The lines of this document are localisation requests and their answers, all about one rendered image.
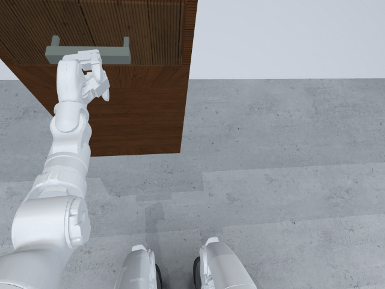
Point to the robot right thigh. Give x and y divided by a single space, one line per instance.
219 261

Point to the right robot shin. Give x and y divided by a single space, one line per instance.
207 282

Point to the robot left forearm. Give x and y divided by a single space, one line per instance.
67 163

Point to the cabinet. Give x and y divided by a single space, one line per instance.
146 107

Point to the left robot hand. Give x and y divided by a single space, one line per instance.
73 85

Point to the drawer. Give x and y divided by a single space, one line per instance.
155 29

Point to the left robot upper arm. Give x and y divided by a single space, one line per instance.
46 233

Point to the handle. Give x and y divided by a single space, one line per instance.
109 55

